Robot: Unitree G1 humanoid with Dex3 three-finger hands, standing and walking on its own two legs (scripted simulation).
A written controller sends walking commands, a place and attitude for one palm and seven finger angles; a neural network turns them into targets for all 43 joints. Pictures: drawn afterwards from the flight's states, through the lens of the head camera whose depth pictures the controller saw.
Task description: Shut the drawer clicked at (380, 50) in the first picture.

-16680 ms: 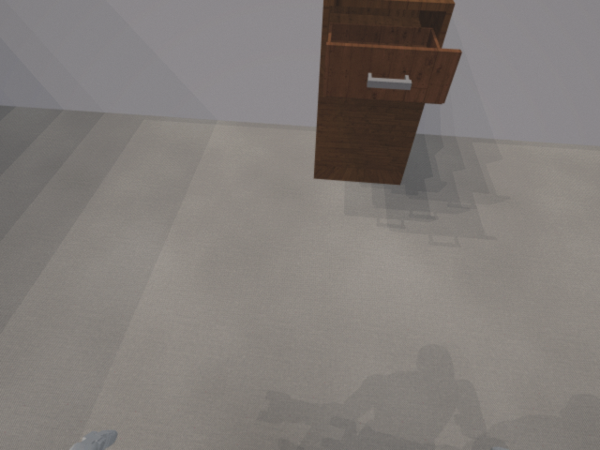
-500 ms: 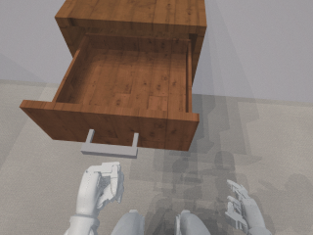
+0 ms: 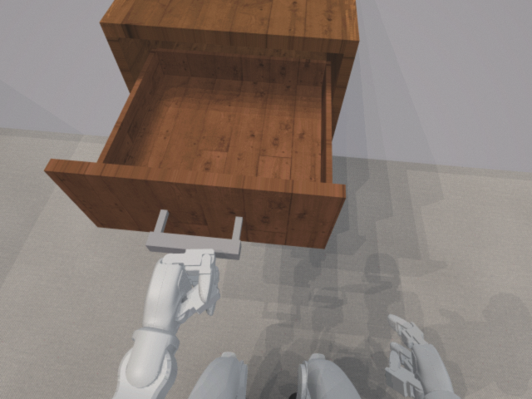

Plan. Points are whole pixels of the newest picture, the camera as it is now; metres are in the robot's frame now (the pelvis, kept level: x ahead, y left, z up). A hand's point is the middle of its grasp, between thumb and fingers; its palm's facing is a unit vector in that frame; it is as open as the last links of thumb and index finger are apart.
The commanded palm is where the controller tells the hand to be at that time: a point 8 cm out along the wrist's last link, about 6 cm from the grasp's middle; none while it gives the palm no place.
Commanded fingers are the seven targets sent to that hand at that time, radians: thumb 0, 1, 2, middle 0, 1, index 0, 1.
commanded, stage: push the drawer shut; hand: left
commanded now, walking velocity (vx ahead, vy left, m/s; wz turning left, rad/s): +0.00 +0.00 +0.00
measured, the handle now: (197, 232) +0.34 +0.11 +0.04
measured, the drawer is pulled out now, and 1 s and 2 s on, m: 0.29 0.15 0.04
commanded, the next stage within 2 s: none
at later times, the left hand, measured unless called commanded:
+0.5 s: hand (226, 244) +0.33 +0.07 +0.04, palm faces -0.12 -0.99 -0.04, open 3.2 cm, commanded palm +0.33 +0.12 +0.05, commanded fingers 0.00 0.90 0.90 -1.40 -1.60 -1.40 -1.60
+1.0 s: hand (234, 203) +0.40 +0.07 +0.04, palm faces -0.08 -1.00 -0.06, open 3.1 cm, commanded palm +0.39 +0.12 +0.05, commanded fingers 0.00 0.90 0.90 -1.40 -1.60 -1.40 -1.60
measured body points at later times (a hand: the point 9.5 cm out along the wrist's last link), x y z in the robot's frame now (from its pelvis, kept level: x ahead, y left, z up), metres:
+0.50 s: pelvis -0.02 +0.01 +0.00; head +0.07 +0.01 +0.45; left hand +0.33 +0.13 +0.04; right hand +0.13 -0.23 -0.10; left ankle +0.01 +0.09 -0.63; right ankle +0.02 -0.09 -0.63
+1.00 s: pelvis -0.01 +0.01 +0.01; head +0.10 +0.00 +0.44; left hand +0.39 +0.12 +0.04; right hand +0.08 -0.25 -0.11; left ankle +0.01 +0.09 -0.63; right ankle +0.02 -0.09 -0.63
